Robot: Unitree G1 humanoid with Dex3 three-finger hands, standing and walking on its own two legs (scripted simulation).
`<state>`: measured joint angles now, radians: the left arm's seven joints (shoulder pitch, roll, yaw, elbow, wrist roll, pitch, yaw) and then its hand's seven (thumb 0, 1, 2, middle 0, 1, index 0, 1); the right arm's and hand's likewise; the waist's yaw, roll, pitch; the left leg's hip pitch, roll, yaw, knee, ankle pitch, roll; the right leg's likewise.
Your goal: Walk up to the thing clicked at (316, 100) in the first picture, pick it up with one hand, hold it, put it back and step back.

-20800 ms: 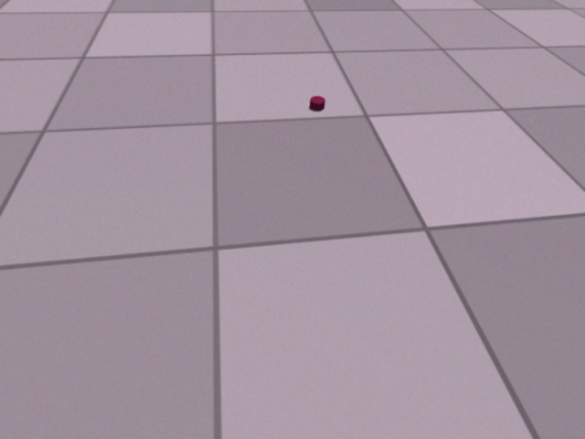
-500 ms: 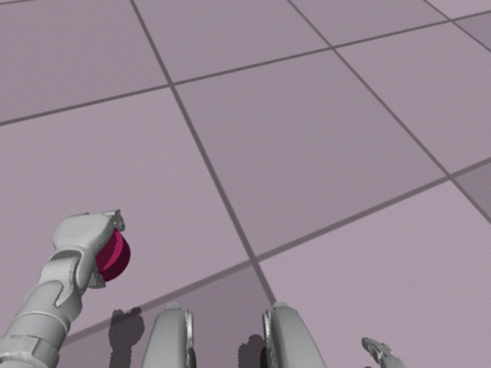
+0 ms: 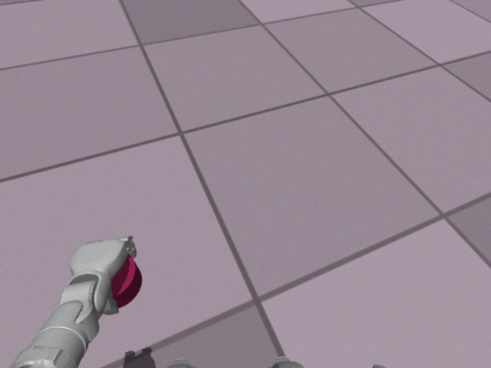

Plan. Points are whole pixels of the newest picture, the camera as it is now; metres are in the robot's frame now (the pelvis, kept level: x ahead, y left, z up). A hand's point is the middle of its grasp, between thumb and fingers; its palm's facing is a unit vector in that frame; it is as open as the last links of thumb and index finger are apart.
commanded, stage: lift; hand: left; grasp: from above
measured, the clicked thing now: (112, 279) +0.33 +0.23 -0.12
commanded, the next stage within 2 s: hold in 0.08 s
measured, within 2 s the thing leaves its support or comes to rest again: neither
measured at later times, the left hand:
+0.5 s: hand (96, 267) +0.32 +0.23 -0.04, palm faces -0.46 -0.07 -0.88, open 11.7 cm
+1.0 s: hand (92, 270) +0.31 +0.23 -0.02, palm faces -0.47 -0.07 -0.88, open 11.8 cm
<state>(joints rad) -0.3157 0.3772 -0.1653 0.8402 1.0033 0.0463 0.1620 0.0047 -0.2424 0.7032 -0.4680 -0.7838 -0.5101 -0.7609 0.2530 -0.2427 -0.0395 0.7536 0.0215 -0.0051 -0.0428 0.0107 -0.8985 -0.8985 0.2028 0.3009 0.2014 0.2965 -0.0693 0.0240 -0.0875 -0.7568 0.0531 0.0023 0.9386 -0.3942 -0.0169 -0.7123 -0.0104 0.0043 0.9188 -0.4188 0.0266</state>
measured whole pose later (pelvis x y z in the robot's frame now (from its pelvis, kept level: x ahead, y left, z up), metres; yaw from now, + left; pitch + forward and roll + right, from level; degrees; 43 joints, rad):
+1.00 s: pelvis +0.01 +0.00 +0.04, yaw -1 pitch +3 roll +0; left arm -0.25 0.38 -0.19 0.75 1.01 0.01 0.04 0.00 -0.26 0.76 -0.44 -0.81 -0.48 -0.79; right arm 0.23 -0.25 -0.06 0.70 0.04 0.05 -0.03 0.01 -0.90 -0.90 0.20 0.30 0.20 0.30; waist -0.02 0.03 -0.03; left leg -0.38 0.04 0.04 0.59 -0.27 -0.01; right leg -0.36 -0.02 0.03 0.59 -0.29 0.03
